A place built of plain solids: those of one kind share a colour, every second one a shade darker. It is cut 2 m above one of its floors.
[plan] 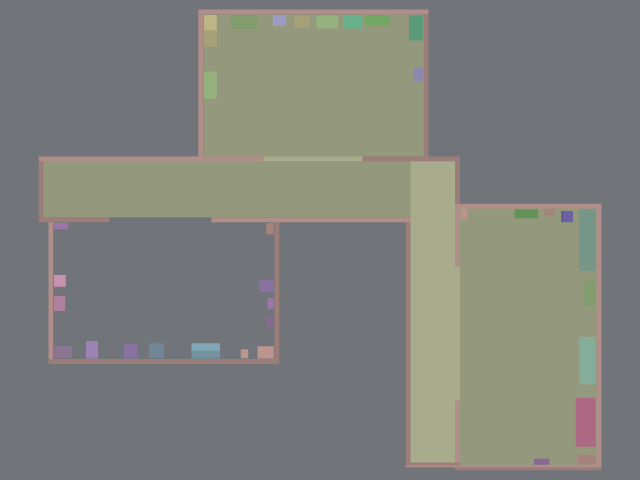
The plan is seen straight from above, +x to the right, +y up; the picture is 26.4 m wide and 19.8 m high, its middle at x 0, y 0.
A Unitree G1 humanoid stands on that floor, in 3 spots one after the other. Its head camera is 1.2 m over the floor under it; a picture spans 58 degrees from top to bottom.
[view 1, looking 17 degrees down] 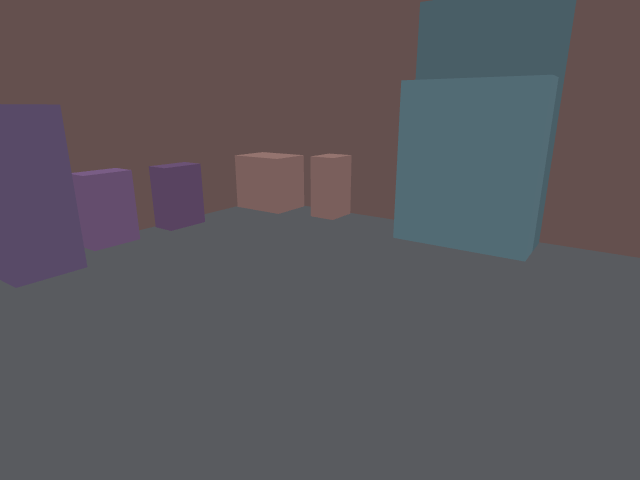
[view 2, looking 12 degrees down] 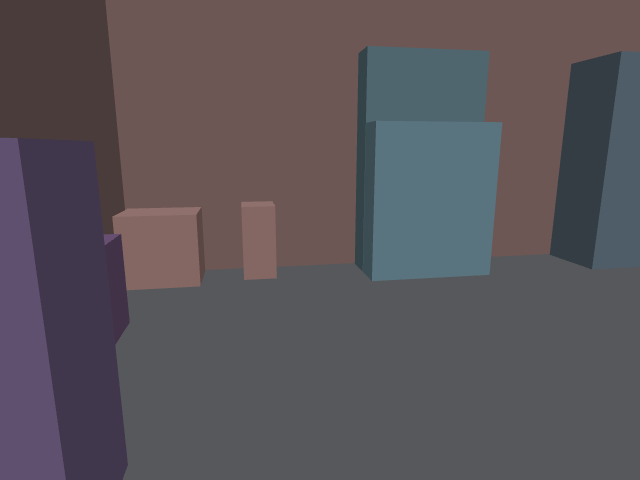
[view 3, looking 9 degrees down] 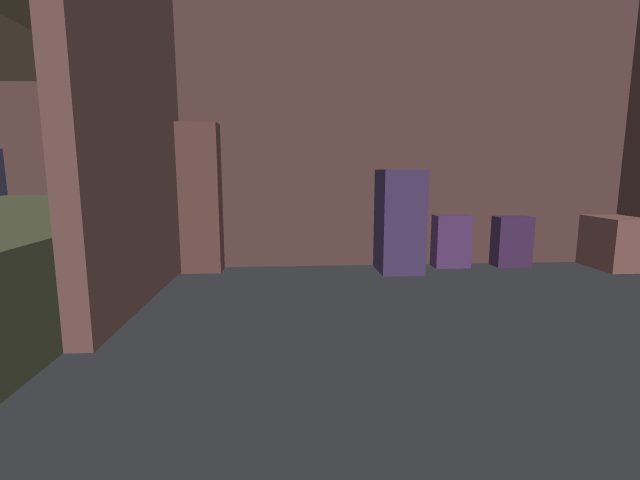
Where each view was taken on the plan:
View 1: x -5.84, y -0.58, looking -55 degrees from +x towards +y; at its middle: ground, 4.10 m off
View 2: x -2.99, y -0.58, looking -100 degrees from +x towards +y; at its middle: wall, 4.49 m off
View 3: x -7.32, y -0.58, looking -4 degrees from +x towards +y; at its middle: wall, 5.52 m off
